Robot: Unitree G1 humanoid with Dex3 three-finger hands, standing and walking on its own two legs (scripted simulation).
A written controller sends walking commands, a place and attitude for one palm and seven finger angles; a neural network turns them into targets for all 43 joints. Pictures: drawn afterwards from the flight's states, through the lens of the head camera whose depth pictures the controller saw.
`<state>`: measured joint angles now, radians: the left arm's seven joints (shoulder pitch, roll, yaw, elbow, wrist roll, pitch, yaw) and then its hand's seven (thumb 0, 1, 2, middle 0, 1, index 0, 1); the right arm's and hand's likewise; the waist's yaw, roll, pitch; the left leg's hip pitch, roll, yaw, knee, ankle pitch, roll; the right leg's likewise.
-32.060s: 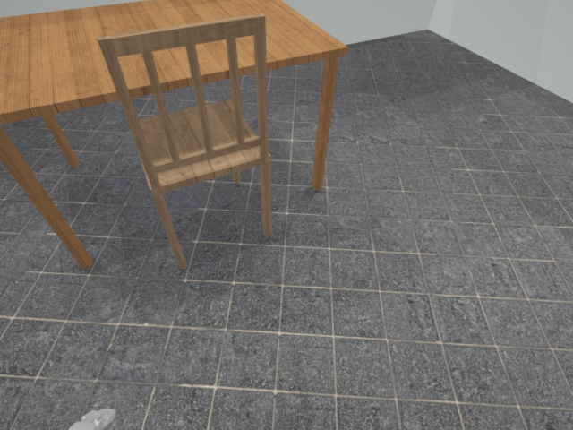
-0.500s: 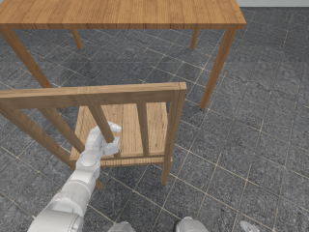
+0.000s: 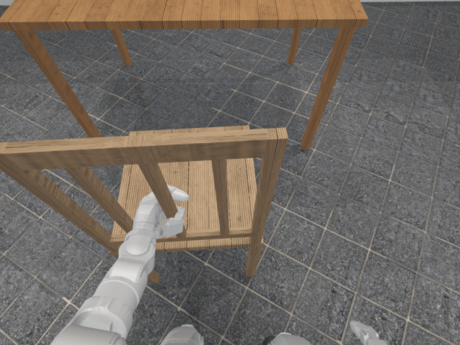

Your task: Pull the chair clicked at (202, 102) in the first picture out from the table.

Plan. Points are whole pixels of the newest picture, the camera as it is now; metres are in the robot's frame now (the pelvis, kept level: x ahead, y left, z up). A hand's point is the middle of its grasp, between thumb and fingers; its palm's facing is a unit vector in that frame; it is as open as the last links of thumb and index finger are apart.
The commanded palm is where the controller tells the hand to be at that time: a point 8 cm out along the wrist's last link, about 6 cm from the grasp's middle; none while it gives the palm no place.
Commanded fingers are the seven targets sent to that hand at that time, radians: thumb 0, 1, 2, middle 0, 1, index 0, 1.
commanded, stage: stop walking, hand still on the chair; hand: left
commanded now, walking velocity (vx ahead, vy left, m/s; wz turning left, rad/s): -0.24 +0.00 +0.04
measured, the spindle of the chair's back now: (168, 205) +0.36 +0.15 -0.05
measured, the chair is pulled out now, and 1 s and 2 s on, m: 0.50 0.57 0.57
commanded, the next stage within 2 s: open the thumb and straighten the fingers in 0.96 s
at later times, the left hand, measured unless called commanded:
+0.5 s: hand (172, 255) +0.27 +0.13 -0.06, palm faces -0.04 -0.98 -0.18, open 5.5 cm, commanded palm +0.25 +0.18 -0.04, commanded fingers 0.00 0.90 0.90 -0.50 -1.45 -0.50 -1.45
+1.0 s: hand (172, 254) +0.27 +0.13 -0.06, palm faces -0.04 -0.98 -0.17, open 5.5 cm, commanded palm +0.25 +0.18 -0.04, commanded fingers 0.00 0.90 0.90 -0.50 -1.45 -0.50 -1.45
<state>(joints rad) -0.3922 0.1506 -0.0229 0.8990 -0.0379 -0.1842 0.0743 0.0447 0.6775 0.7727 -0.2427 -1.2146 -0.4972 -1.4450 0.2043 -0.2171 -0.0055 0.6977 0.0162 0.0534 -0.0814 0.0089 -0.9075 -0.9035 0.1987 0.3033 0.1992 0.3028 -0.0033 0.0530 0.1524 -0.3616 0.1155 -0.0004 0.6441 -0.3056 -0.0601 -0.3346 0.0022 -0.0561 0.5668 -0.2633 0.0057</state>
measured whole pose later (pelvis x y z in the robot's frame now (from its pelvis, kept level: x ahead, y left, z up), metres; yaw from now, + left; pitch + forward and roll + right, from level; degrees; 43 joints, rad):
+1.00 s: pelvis +0.00 +0.01 +0.01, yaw -1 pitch -2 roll +0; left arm -0.09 0.12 -0.07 0.71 -0.03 -0.09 0.09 0.08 0.66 0.79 -0.24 -1.21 -0.50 -1.44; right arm 0.18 -0.22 0.01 0.68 0.02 0.04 -0.11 0.01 -0.91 -0.90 0.20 0.30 0.20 0.30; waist -0.02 0.02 0.07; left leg -0.17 0.07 0.05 0.47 -0.27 -0.04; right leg -0.23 -0.04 -0.01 0.47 -0.22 0.03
